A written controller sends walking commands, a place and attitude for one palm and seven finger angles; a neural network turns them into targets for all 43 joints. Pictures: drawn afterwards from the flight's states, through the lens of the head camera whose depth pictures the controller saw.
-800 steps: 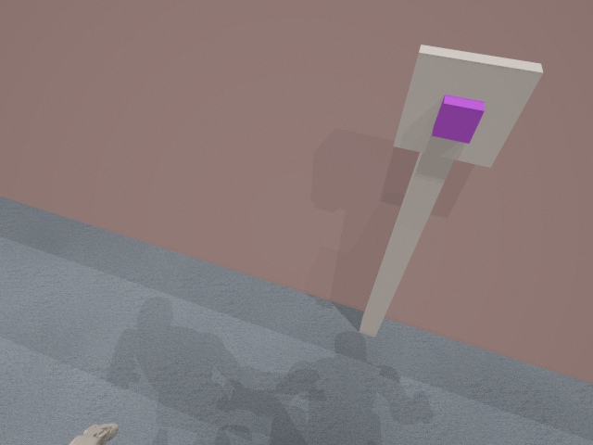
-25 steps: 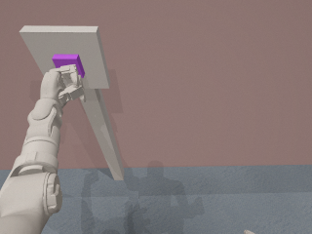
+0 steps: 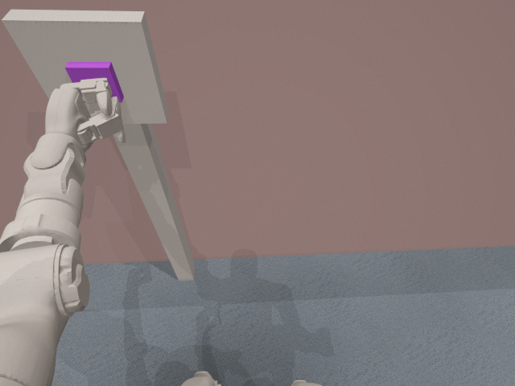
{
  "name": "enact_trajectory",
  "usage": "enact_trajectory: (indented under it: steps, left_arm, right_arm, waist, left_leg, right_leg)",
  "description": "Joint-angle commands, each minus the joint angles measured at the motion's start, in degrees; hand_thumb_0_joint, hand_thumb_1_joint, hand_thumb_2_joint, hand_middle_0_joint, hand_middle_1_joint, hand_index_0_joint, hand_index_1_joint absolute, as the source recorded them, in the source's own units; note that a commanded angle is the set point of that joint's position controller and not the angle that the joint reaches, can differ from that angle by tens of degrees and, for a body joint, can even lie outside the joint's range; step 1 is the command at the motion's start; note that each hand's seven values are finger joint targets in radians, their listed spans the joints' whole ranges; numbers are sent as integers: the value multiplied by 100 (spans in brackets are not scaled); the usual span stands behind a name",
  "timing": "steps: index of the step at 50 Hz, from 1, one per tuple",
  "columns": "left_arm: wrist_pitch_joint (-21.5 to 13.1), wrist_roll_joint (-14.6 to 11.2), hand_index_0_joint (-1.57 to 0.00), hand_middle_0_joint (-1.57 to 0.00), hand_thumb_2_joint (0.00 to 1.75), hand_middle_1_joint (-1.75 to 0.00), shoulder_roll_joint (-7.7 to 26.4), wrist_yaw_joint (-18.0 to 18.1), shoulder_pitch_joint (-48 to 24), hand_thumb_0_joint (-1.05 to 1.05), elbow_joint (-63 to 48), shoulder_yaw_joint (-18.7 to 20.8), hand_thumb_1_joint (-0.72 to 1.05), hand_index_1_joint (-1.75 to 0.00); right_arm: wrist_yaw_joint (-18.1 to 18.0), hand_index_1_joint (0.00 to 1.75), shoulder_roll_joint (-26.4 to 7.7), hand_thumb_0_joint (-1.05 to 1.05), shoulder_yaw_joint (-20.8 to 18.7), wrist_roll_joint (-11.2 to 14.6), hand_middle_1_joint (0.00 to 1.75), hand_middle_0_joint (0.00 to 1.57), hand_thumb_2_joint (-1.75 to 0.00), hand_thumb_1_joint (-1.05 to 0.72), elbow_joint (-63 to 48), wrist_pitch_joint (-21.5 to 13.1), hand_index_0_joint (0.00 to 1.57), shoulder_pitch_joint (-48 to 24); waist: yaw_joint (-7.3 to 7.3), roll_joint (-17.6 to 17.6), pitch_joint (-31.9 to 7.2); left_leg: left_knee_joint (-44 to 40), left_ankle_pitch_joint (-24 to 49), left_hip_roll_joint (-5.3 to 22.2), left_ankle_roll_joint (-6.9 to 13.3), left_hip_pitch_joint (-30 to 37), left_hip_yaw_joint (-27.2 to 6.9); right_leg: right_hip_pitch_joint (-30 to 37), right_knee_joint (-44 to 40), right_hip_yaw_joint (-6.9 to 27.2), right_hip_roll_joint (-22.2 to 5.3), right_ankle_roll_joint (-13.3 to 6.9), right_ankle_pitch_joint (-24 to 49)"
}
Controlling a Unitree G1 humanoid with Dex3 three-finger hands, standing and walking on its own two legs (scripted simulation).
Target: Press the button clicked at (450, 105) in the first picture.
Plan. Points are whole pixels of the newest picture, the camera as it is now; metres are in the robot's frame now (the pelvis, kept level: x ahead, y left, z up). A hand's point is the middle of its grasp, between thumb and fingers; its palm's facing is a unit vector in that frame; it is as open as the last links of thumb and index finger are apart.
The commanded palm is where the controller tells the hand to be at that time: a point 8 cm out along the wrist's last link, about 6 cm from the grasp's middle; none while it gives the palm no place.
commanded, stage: pull the fist back off the button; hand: left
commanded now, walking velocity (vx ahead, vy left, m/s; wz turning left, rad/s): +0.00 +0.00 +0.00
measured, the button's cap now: (97, 79) +0.54 +0.23 +0.18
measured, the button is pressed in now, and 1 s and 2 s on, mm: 13 0 0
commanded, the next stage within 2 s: draw the hand back to the body in 1.04 s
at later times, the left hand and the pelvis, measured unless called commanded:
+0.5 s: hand (115, 128) +0.46 +0.20 +0.15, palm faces +0.02 -1.00 +0.01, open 2.8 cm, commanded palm +0.43 +0.25 +0.15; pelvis +0.01 +0.00 +0.00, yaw -1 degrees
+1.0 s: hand (98, 168) +0.38 +0.20 +0.15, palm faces +0.03 -1.00 +0.00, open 3.1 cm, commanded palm +0.36 +0.25 +0.15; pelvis +0.05 +0.00 +0.01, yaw +0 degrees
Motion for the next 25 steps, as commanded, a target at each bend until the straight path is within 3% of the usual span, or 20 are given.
enact_trajectory:
  steps: [1,4,6,14,15,17,18,19,22,23,25]
  left_arm:
    - [-311,-98,-130,-130,90,-150,1466,208,-3459,0,-1255,264,90,-150]
    - [-299,-102,-130,-130,90,-150,1326,202,-3382,0,-1263,210,90,-150]
    - [-322,-97,-130,-130,90,-150,1350,200,-3319,0,-1346,287,90,-150]
    - [-240,-130,-130,-130,90,-150,1023,215,-2771,0,-1646,186,90,-150]
    - [-248,-129,-130,-130,90,-150,1144,225,-2650,0,-1678,312,90,-150]
    - [-244,-160,-130,-130,90,-150,1020,205,-2376,0,-1998,279,90,-150]
    - [-211,-183,-130,-130,90,-150,858,176,-2224,0,-2021,166,90,-150]
    - [-199,-205,-130,-130,90,-150,991,188,-2080,0,-2127,323,90,-150]
    - [-142,-261,-130,-130,90,-150,905,178,-1639,0,-2504,322,90,-150]
    - [-87,-285,-130,-130,90,-150,672,166,-1555,0,-2640,150,90,-150]
    - [-39,-322,-130,-130,90,-150,943,202,-1210,0,-2916,453,90,-150]
  right_arm:
    - [-85,30,-976,0,-357,-6,30,20,-90,-90,-539,-271,20,365]
    - [-66,30,-954,0,-363,-13,30,20,-90,-90,-566,-310,20,363]
    - [-54,30,-948,0,-378,-32,30,20,-90,-90,-592,-322,20,372]
    - [-14,30,-905,0,-389,-33,30,20,-90,-90,-740,-328,20,256]
    - [-15,30,-904,0,-399,-27,30,20,-90,-90,-755,-317,20,249]
    - [-6,30,-867,0,-405,-17,30,20,-90,-90,-851,-315,20,161]
    - [-2,30,-843,0,-398,2,30,20,-90,-90,-875,-311,20,114]
    - [-7,30,-845,0,-404,-3,30,20,-90,-90,-903,-301,20,91]
    - [-12,30,-815,0,-397,24,30,20,-90,-90,-1011,-280,20,-46]
    - [-2,30,-787,0,-381,37,30,20,-90,-90,-1063,-282,20,-110]
    - [-10,30,-804,0,-399,29,30,20,-90,-90,-1109,-270,20,-155]
  waist:
    - [-396,162,-1674]
    - [-358,306,-1648]
    - [-311,327,-1859]
    - [-175,168,-1670]
    - [-116,68,-1694]
    - [-11,242,-1898]
    - [-6,269,-1809]
    - [70,195,-1774]
    - [168,175,-1779]
    - [158,257,-1719]
    - [270,37,-1833]
  left_leg:
    - [-659,-1041,-68,170,1382,-283]
    - [-664,-1109,-83,154,1429,-294]
    - [-625,-955,-83,155,1523,-290]
    - [-677,-961,-82,161,1552,-283]
    - [-661,-848,-85,174,1528,-272]
    - [-663,-593,-87,163,1730,-223]
    - [-672,-590,-82,158,1787,-226]
    - [-685,-574,-80,157,1749,-227]
    - [-714,-294,-80,161,1858,-205]
    - [-732,-277,-90,161,1899,-179]
    - [-697,21,-97,186,1932,-165]
  right_leg:
    - [-277,-908,464,64,107,-424]
    - [-364,-887,434,70,89,-468]
    - [-285,-847,429,72,82,-360]
    - [-282,-829,358,97,69,-356]
    - [-157,-824,359,98,58,-292]
    - [-45,-805,350,96,50,-112]
    - [-94,-816,335,107,38,-105]
    - [-17,-826,333,108,32,-97]
    - [153,-825,312,114,15,142]
    - [131,-839,303,118,17,174]
    - [408,-837,319,120,7,450]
